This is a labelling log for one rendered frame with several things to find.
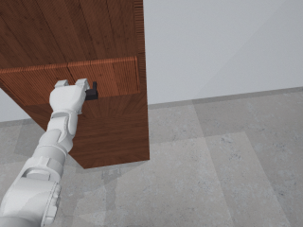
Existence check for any cabinet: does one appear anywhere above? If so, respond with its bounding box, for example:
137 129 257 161
0 0 150 169

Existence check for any drawer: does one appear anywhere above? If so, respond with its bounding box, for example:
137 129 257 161
0 56 140 106

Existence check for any left robot hand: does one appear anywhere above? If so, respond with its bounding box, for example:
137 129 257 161
49 79 90 114

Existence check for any robot left forearm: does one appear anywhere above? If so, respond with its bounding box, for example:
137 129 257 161
0 109 78 218

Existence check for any handle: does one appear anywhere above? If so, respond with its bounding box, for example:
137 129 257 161
54 81 98 101

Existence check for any left robot upper arm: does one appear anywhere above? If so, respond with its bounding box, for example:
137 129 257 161
0 177 62 227

